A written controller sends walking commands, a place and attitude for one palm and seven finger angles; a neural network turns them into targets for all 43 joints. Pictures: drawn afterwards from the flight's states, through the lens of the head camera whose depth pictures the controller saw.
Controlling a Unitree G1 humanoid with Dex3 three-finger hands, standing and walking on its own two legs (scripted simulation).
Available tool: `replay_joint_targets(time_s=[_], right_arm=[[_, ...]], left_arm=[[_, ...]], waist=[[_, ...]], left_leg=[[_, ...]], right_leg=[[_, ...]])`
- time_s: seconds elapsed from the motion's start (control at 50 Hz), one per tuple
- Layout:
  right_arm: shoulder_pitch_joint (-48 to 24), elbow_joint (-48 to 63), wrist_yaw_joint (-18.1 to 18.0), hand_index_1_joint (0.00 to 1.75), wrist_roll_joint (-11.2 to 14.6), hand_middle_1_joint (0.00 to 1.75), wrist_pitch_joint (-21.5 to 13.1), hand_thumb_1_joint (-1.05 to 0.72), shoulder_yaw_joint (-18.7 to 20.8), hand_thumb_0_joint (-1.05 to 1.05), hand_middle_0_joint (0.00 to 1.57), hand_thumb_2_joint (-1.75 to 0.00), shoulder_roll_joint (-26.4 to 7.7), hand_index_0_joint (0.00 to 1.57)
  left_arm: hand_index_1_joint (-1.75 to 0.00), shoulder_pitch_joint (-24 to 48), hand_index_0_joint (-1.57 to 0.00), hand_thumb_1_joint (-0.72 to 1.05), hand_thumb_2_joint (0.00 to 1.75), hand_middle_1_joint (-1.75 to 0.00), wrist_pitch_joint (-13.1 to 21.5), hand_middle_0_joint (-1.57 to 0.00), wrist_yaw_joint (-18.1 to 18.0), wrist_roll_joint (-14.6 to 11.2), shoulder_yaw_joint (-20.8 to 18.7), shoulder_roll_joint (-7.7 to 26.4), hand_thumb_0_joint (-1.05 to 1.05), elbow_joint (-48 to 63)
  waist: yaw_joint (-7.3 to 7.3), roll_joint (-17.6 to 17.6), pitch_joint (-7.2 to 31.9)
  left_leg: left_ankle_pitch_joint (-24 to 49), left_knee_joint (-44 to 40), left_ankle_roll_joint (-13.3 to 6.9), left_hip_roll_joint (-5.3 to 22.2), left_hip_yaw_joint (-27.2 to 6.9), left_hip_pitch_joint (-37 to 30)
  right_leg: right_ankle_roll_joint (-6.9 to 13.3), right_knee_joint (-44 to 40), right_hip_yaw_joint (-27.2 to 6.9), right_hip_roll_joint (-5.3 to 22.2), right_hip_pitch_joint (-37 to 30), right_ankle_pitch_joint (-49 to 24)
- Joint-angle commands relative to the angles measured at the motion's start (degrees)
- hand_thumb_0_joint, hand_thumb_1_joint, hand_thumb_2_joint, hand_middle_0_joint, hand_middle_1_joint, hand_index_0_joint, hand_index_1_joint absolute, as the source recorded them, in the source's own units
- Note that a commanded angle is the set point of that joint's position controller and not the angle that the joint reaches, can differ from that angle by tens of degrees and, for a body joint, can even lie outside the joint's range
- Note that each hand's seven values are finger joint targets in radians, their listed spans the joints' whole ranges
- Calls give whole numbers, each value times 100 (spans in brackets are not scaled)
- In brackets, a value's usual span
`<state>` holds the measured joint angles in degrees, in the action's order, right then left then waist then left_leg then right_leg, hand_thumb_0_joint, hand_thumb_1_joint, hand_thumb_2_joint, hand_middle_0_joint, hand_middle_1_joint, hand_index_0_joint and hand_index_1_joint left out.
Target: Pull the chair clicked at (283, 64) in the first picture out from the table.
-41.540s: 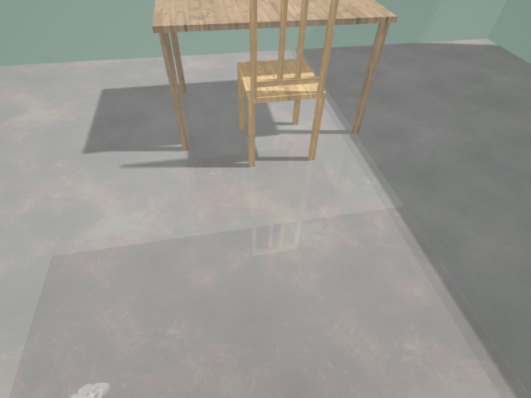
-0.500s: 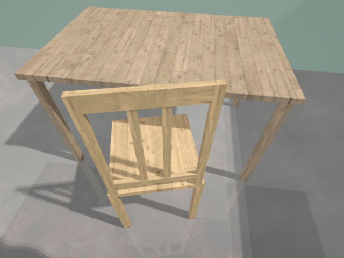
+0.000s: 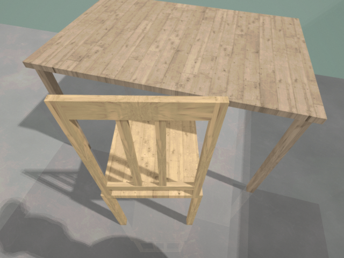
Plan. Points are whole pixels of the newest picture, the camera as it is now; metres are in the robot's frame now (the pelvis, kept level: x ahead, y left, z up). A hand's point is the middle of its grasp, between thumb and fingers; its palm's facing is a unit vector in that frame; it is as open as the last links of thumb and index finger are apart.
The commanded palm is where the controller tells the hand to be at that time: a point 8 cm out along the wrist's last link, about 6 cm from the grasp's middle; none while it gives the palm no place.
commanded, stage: shuffle to correct the standing spot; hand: left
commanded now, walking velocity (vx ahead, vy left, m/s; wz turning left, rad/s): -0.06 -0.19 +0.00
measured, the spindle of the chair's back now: (131, 158) +0.39 +0.14 -0.06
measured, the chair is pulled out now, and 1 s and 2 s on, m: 0.12 0.12 0.12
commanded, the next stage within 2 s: come to a stop and stand still in 0.42 s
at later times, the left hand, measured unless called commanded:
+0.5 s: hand out of the picture +0.02 +0.07 -0.17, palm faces +0.03 -0.96 -0.27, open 7.3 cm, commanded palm none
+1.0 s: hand out of the picture -0.06 +0.04 -0.16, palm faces +0.13 -0.96 -0.24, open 7.4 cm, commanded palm none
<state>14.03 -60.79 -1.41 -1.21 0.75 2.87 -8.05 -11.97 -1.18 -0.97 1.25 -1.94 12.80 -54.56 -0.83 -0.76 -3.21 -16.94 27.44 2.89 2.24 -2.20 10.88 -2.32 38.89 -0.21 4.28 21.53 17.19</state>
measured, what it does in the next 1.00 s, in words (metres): steps to the right: right foot, then left foot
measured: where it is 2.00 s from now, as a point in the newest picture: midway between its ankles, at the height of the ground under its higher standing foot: outside the picture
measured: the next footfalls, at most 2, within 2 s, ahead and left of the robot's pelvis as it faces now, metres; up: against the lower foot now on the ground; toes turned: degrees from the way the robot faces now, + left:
right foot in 0.02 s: +0.05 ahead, -0.22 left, +0.00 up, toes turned +1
left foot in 0.22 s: +0.04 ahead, +0.07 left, +0.00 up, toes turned +5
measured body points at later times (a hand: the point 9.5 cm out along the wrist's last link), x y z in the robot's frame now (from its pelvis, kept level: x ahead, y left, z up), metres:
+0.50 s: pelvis +0.00 -0.13 -0.01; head +0.05 -0.14 +0.43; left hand +0.02 +0.12 -0.15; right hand +0.05 -0.36 -0.18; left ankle -0.01 +0.04 -0.71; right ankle +0.01 -0.22 -0.74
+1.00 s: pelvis -0.07 -0.15 +0.01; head -0.09 -0.16 +0.46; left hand -0.06 +0.09 -0.14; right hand -0.10 -0.37 -0.16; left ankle -0.09 -0.05 -0.74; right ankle -0.10 -0.25 -0.67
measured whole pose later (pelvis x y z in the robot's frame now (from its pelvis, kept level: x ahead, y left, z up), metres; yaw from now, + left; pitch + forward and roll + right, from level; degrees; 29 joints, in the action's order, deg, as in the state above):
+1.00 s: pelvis -0.07 -0.15 +0.01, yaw +3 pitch -1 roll +1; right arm 21.1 -63.6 0.1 -1.0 2.4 1.8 -8.2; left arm -18.7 -1.7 -1.6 1.5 -2.1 9.9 -54.5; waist 0.8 0.2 1.6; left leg -13.3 22.8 -2.8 -2.0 2.6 9.2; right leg 0.7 59.3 0.9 -0.7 24.2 23.7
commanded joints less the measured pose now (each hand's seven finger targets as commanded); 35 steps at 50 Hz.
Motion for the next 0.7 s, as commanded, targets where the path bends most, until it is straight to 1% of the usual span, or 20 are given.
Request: replay_joint_targets(time_s=[0.0, 0.02, 0.04, 0.1, 0.14, 0.18, 0.2, 0.22, 0.24, 0.3, 0.36, 0.38, 0.4, 0.42, 0.44, 0.46, 0.48, 0.52, 0.56, 0.68], right_arm=[[357, 256, 15, 30, 62, 30, -17, -90, 205, 0, 20, -90, -716, 20], [491, 252, -7, 30, 62, 30, 55, -90, 188, 0, 20, -90, -592, 20], [507, 237, -18, 30, 61, 30, 87, -90, 182, 0, 20, -90, -522, 20], [296, 130, -58, 30, 79, 30, 60, -90, 191, 0, 20, -90, -667, 20], [362, 36, -76, 30, 127, 30, 43, -90, 161, 0, 20, -90, -552, 20], [713, -144, -101, 30, 96, 30, -3, -90, 115, 0, 20, -90, -554, 20], [802, -178, -127, 30, 42, 30, -59, -90, 139, 0, 20, -90, -801, 20], [736, -129, -146, 30, -5, 30, -66, -90, 164, 0, 20, -90, -1082, 20], [732, -122, -129, 30, -6, 30, -75, -90, 146, 0, 20, -90, -1047, 20], [-381, 164, -169, 30, 8, 30, -88, -90, 109, 0, 20, -90, -959, 20], [-419, 228, -156, 30, 34, 30, 13, -90, 237, 0, 20, -90, -1204, 20], [-276, 234, -140, 30, 81, 30, 54, -90, 285, 0, 20, -90, -1191, 20], [25, 259, -117, 30, 141, 30, 87, -90, 309, 0, 20, -90, -971, 20], [65, 310, -88, 30, 169, 30, 127, -90, 263, 0, 20, -90, -704, 20], [-5, 370, -84, 30, 179, 30, 163, -90, 272, 0, 20, -90, -681, 20], [-203, 338, -76, 30, 154, 30, 165, -90, 277, 0, 20, -90, -635, 20], [-250, 285, -79, 30, 148, 30, 172, -90, 269, 0, 20, -90, -651, 20], [-236, 284, -68, 30, 152, 30, 160, -90, 237, 0, 20, -90, -681, 20], [-224, 273, -5, 30, 132, 30, 160, -90, 154, 0, 20, -90, -529, 20], [-147, 307, 135, 30, 78, 30, 138, -90, 10, 0, 20, -90, -436, 20]], left_arm=[[-30, -1031, -20, 90, 90, -30, 119, -20, -97, 73, -177, 812, 0, -101], [-30, -950, -20, 90, 90, -30, 99, -20, -87, 86, -180, 977, 0, -72], [-30, -801, -20, 90, 90, -30, 53, -20, -92, 107, -156, 991, 0, 24], [-30, -605, -20, 90, 90, -30, 9, -20, -206, 95, -197, 728, 0, 42], [-30, -514, -20, 90, 90, -30, -42, -20, -243, 63, -180, 675, 0, 73], [-30, -317, -20, 90, 90, -30, -99, -20, -246, -5, -145, 591, 0, 169], [-30, -267, -20, 90, 90, -30, -112, -20, -221, -40, -111, 366, 0, 257], [-30, -342, -20, 90, 90, -30, -116, -20, -183, -60, -56, 147, 0, 298], [-30, -268, -20, 90, 90, -30, -142, -20, -210, -5, -56, 305, 0, 256], [-30, -574, -20, 90, 90, -30, -194, -20, -157, -50, -148, 410, 0, 188], [-30, -850, -20, 90, 90, -30, -124, -20, -86, -28, -139, 427, 0, 165], [-30, -944, -20, 90, 90, -30, -92, -20, -80, 14, -156, 527, 0, 140], [-30, -907, -20, 90, 90, -30, -51, -20, -110, 69, -203, 833, 0, 166], [-30, -857, -20, 90, 90, -30, -30, -20, -118, 72, -231, 1081, 0, 173], [-30, -855, -20, 90, 90, -30, -8, -20, -117, 85, -232, 1158, 0, 246], [-30, -766, -20, 90, 90, -30, -25, -20, -140, 103, -241, 1050, 0, 346], [-30, -603, -20, 90, 90, -30, -20, -20, -180, 77, -239, 908, 0, 344], [-30, -421, -20, 90, 90, -30, 7, -20, -238, 39, -177, 719, 0, 381], [-30, -422, -20, 90, 90, -30, 64, -20, -309, 52, -152, 641, 0, 418], [-30, -595, -20, 90, 90, -30, 79, -20, -302, 85, -222, 848, 0, 362]], waist=[[99, -1132, 400], [28, -1580, 492], [-5, -1075, 388], [61, -1503, 466], [-4, -966, 536], [-244, -444, 454], [-279, 371, 312], [-226, 1451, 116], [-288, 1548, 16], [208, 1623, -277], [258, 1025, 88], [209, 423, 172], [41, -619, 427], [71, -1435, 551], [132, -1220, 782], [177, -852, 750], [140, -1126, 779], [53, -923, 825], [58, -416, 854], [293, -336, 380]], left_leg=[[-153, 733, -251, -89, 218, 1021], [-1316, 1249, -208, -262, 407, 960], [-1666, 1504, -251, -238, 359, 839], [-1509, 1962, -253, -126, 431, 1292], [-921, 1058, -239, -147, 547, 887], [806, -502, -299, -12, 551, -200], [2023, -1003, -614, 771, -282, -751], [3773, -1005, -1184, 1854, -1393, -699], [4128, -949, -1464, 1999, -1293, -66], [3754, -691, -1221, 1594, -537, 508], [3401, 141, -770, 1300, -238, -56], [2781, 618, -517, 881, -36, -10], [1486, 1350, -265, 302, 413, 429], [-1071, 2125, -87, -276, 669, 1038], [-1878, 2885, -102, -318, 371, 1124], [-1829, 3519, -81, -356, 195, 1344], [-1690, 3967, -54, -288, 53, 1663], [-1461, 4180, -5, -224, 24, 1755], [-1240, 3626, -11, -201, 50, 1529], [-917, 1060, -248, -242, 249, 659]], right_leg=[[376, -1618, -814, 673, -1549, -1963], [708, -1861, -996, 1044, -1408, -2117], [916, -2001, -1018, 1169, -1033, -1606], [1304, -1111, -671, 851, -1722, -4130], [1321, -886, -532, 813, -1680, -4490], [902, -392, -281, 529, -994, -3599], [479, 143, 76, 23, -184, -2132], [133, 901, 296, -438, 496, 780], [148, 1668, -142, -403, 171, 1620], [159, 1470, -327, -157, 31, 1302], [177, -533, -7, -150, -303, 117], [232, -1319, -234, -179, -476, -1206], [481, -1481, -1007, 401, -869, -3137], [983, -1644, -1484, 1148, -1220, -4704], [1466, -1696, -1586, 1452, -1175, -4732], [1557, -1610, -1462, 1191, -1138, -4484], [1590, -1476, -1409, 1067, -1333, -4718], [1626, -1260, -1122, 968, -1501, -4897], [1555, -1359, -1229, 942, -1419, -3919], [1541, -2212, -2085, 1133, -878, -102]])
